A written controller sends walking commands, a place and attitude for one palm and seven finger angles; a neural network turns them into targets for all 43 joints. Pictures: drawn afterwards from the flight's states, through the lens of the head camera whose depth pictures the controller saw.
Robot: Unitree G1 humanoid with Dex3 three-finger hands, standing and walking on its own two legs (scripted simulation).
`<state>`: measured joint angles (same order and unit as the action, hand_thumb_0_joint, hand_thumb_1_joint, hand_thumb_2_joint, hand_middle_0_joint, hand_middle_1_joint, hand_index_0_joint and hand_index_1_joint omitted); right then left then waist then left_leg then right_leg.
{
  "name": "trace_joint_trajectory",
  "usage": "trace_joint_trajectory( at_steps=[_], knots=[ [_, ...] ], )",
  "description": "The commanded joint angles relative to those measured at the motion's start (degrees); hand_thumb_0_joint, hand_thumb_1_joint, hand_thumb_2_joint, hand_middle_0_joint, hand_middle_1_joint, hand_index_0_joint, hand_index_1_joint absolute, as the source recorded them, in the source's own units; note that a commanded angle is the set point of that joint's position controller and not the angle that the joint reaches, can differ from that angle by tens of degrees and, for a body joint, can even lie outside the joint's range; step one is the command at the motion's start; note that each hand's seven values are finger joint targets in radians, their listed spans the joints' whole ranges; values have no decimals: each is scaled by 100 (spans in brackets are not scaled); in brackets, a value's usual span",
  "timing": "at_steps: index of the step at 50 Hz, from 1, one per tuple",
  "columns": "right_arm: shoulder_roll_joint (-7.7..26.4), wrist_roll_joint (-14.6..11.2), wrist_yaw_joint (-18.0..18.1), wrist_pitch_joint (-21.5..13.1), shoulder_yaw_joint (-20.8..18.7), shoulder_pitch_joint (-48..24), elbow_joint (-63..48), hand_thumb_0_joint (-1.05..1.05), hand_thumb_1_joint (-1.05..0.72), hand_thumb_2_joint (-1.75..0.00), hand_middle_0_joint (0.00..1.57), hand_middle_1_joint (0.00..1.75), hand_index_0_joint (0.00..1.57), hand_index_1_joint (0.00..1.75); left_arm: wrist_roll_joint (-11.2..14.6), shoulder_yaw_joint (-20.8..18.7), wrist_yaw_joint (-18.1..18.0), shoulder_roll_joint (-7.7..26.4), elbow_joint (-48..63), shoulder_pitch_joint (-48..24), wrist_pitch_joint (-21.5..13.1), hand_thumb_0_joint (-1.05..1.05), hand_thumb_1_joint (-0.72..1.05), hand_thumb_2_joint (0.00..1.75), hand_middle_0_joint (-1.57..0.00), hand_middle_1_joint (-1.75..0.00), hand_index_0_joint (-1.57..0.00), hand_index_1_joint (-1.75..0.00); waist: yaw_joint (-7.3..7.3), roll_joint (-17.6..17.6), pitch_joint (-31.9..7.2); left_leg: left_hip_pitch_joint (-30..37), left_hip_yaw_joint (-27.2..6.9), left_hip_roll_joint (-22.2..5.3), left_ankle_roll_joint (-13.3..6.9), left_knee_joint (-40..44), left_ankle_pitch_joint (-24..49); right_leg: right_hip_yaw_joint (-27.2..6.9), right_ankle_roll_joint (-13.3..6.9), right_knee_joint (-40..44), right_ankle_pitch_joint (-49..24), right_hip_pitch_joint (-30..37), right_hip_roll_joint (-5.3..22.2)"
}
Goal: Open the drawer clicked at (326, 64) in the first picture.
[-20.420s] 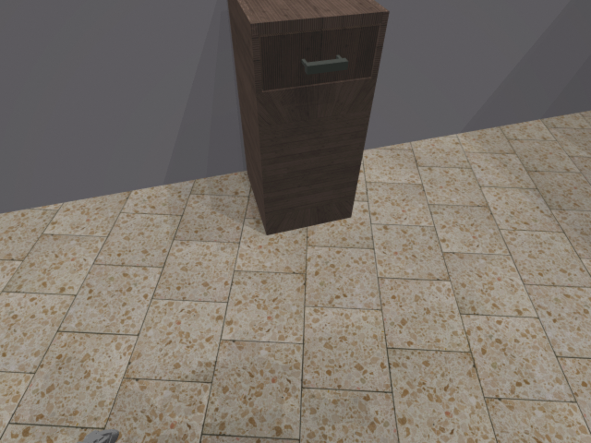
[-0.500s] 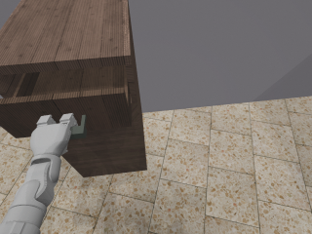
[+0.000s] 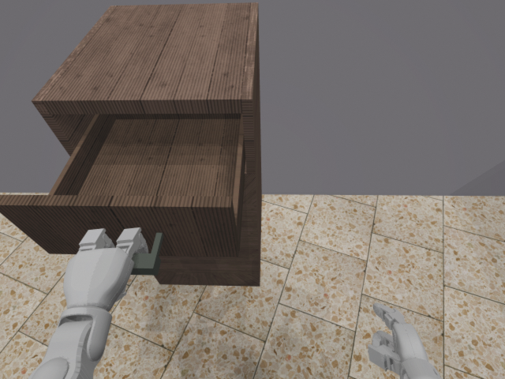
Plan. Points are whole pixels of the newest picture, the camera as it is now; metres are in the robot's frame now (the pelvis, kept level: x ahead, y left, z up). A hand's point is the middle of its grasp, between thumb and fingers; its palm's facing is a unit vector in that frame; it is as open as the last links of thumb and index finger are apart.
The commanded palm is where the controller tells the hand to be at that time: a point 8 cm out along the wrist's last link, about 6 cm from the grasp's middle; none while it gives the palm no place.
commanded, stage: pull the drawer open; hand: left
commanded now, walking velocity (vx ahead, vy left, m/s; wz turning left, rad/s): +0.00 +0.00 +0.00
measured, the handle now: (121, 250) +0.29 +0.25 +0.03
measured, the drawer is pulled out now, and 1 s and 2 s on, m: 0.21 0.30 0.30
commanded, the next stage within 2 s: open the thumb to release the handle in 0.94 s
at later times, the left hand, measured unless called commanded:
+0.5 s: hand (114, 295) +0.23 +0.25 +0.01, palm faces -0.03 -0.07 -1.00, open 5.8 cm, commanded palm +0.18 +0.25 +0.07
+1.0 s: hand (98, 344) +0.16 +0.24 +0.01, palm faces -0.02 -0.10 -1.00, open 5.9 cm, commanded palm +0.10 +0.24 +0.07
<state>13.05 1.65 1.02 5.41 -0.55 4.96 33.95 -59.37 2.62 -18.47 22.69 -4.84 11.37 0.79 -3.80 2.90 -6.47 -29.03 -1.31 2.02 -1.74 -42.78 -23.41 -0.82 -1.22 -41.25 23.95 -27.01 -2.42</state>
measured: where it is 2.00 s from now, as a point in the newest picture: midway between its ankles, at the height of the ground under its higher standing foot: outside the picture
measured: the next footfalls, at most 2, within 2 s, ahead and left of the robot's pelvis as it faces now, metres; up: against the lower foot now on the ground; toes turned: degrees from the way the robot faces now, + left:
none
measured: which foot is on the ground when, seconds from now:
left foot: down 0.00-1.00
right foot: down 0.00-1.00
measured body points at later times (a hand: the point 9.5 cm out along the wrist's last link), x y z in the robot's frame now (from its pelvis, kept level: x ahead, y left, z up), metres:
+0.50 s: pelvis -0.02 -0.01 +0.00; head +0.02 -0.03 +0.45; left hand +0.22 +0.25 +0.06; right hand +0.15 -0.26 -0.11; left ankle -0.03 +0.10 -0.71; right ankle -0.04 -0.11 -0.71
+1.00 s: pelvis +0.00 +0.00 -0.01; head +0.02 -0.02 +0.44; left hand +0.15 +0.24 +0.06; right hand +0.22 -0.21 -0.10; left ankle -0.03 +0.10 -0.71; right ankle -0.04 -0.11 -0.71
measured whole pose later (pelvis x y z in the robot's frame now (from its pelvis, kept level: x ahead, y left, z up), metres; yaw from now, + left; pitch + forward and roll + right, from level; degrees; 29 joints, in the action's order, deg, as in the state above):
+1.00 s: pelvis +0.00 +0.00 -0.01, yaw -2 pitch +10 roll +0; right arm 12.0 1.6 -1.8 5.9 1.7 4.9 29.8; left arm -56.5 -0.5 -22.9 22.6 14.0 37.6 2.0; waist -3.3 2.7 -8.2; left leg -32.3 0.7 0.9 -1.3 -48.6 -26.5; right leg -2.5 -1.5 -48.0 26.6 -31.4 -3.6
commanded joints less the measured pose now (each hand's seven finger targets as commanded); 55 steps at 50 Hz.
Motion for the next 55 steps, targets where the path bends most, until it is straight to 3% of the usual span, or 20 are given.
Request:
trace_joint_trajectory(
  at_steps=[1, 3, 5, 6, 14, 15, 20, 23, 25, 26, 31, 38, 41, 42, 44, 46, 51, 52, 53, 55],
  knots=[
    [615, 13, 130, -185, -307, -351, -618, 0, -90, -90, 20, 30, 20, 30, 9, -808, -403, 1058, 1217, -1115, 25, 0, 90, 90, -40, -135, -40, -135, 81, 112, -1530, 1246, 18, -64, 79, 207, 2971, 88, -147, 236, -2719, 344, 20],
    [613, 4, 153, -185, -303, -386, -585, 0, -90, -90, 20, 30, 20, 30, 64, -750, -384, 1006, 1176, -1124, 37, 0, 90, 90, -40, -135, -40, -135, 88, 43, -1548, 1182, 26, -38, 62, 210, 2866, 76, -133, 237, -2806, 403, 32],
    [633, 8, 205, -169, -276, -434, -558, 0, -90, -90, 20, 30, 20, 30, 76, -993, -373, 1289, 1124, -1192, 33, 0, 90, 90, -40, -135, -40, -135, 31, -55, -1618, 1091, 45, -14, 52, 241, 2779, -7, -129, 237, -2920, 554, 50],
    [622, -2, 216, -183, -286, -434, -577, 0, -90, -90, 20, 30, 20, 30, 121, -804, -347, 1075, 1073, -1164, 36, 0, 90, 90, -40, -135, -40, -135, 81, 4, -1454, 1036, 60, -1, 36, 233, 2687, 6, -124, 257, -2951, 507, 55],
    [669, -44, 304, -230, -303, -390, -537, 0, -90, -90, 20, 30, 20, 30, 185, -1042, -340, 1317, 738, -1366, -122, 0, 90, 90, -40, -135, -40, -135, 75, -149, -1287, 746, 86, 32, -3, 376, 2021, -51, -124, 380, -2435, 537, 63],
    [641, -34, 289, -242, -301, -451, -575, 0, -90, -90, 20, 30, 20, 30, 177, -1088, -349, 1313, 862, -1110, -147, 0, 90, 90, -40, -135, -40, -135, -57, -100, -1491, 801, 109, 41, 8, 411, 2090, -86, -120, 371, -2497, 646, 78],
    [640, -70, 187, -314, -303, -566, -713, 0, -90, -90, 20, 30, 20, 30, 332, -1080, -336, 1105, 1248, 88, -156, 0, 90, 90, -40, -135, -40, -135, -168, -2, -1343, 732, 120, 24, 15, 485, 2092, -111, -140, 393, -2538, 761, 93],
    [649, -60, 115, -364, -333, -572, -782, 0, -90, -90, 20, 30, 20, 30, 365, -1079, -393, 1007, 1563, 731, -150, 0, 90, 90, -40, -135, -40, -135, -148, 30, -1147, 703, 126, -16, 14, 475, 2077, -65, -143, 370, -2444, 646, 87],
    [664, -32, 63, -357, -314, -652, -819, 0, -90, -90, 20, 30, 20, 30, 350, -1278, -461, 1119, 1846, 1205, -148, 0, 90, 90, -40, -135, -40, -135, -226, -39, -1263, 685, 124, -13, 27, 449, 2119, -127, -152, 326, -2484, 689, 96],
    [653, -33, 31, -365, -333, -634, -853, 0, -90, -90, 20, 30, 20, 30, 356, -1109, -490, 924, 1952, 1437, -131, 0, 90, 90, -40, -135, -40, -135, -168, 37, -1097, 681, 123, -31, 22, 419, 2130, -86, -152, 303, -2447, 562, 88],
    [678, 18, -80, -323, -326, -636, -920, 0, -90, -90, 20, 30, 20, 30, 303, -1213, -702, 938, 2438, 2172, -81, 0, 90, 90, -40, -135, -40, -135, -162, 156, -1088, 734, 79, -98, 48, 252, 2397, -26, -158, 108, -2379, 296, 69],
    [652, 51, -159, -237, -293, -626, -1055, 0, -90, -90, 20, 30, 20, 30, 224, -1066, -895, 764, 2805, 2501, -37, 0, 90, 90, -40, -135, -40, -135, -99, 95, -935, 739, -6, -146, 72, 42, 2150, 53, -151, -50, -1780, -258, 21],
    [619, 36, -190, -222, -256, -586, -1149, 0, -90, -90, 20, 30, 20, 30, 241, -946, -897, 653, 2934, 2896, 26, 0, 90, 90, -40, -135, -40, -135, -171, 182, -1027, 822, -28, -180, 91, -27, 2332, 86, -148, -126, -1720, -303, 16],
    [628, 46, -209, -224, -237, -574, -1183, 0, -90, -90, 20, 30, 20, 30, 280, -941, -862, 661, 2994, 3019, 48, 0, 90, 90, -40, -135, -40, -135, -182, -36, -1089, 820, -41, -190, 97, -59, 2450, 57, -134, -135, -1827, -286, 24],
    [649, -14, -208, -218, -180, -620, -1285, 0, -90, -90, 20, 30, 20, 30, 375, -1043, -826, 764, 3051, 3583, 105, 0, 90, 90, -40, -135, -40, -135, -285, 14, -1120, 711, -5, -209, 106, -56, 2648, -23, -122, -147, -2152, -36, 36],
    [643, -6, -215, -180, -133, -638, -1270, 0, -90, -90, 20, 30, 20, 30, 335, -1053, -797, 816, 3159, 3417, 146, 0, 90, 90, -40, -135, -40, -135, -221, -55, -978, 616, -11, -200, 92, -84, 2637, -71, -113, -165, -2330, -75, 47],
    [624, -7, -240, -178, -76, -578, -1330, 0, -90, -90, 20, 30, 20, 30, 333, -1191, -839, 883, 3189, 3844, 154, 0, 90, 90, -40, -135, -40, -135, -299, 176, -1011, 647, -9, -239, 106, -138, 2958, -105, -110, -230, -2587, -13, 55],
    [698, 86, -171, -50, -85, -608, -1046, 0, -90, -90, 20, 30, 20, 30, 129, -1205, -844, 1113, 3098, 1673, 141, 0, 90, 90, -40, -135, -40, -135, 176, 31, -731, 579, -97, -138, 97, -195, 2408, -106, -130, -194, -2326, -500, 37],
    [615, 132, -97, -86, -168, -541, -1134, 0, -90, -90, 20, 30, 20, 30, 82, -1376, -888, 1073, 3064, 1719, 69, 0, 83, 87, -40, -134, -40, -134, -61, 167, -972, 686, -47, -133, 75, -161, 2296, -35, -140, -198, -2167, -345, 21],
    [555, 89, -75, -151, -163, -459, -1134, 0, -90, -90, 20, 30, 20, 30, 120, -1378, -933, 981, 2730, 2355, 52, 0, 69, 81, -38, -133, -38, -133, -148, 208, -1155, 808, -54, -134, 89, -166, 2462, -10, -153, -203, -2135, -249, 10]
  ],
)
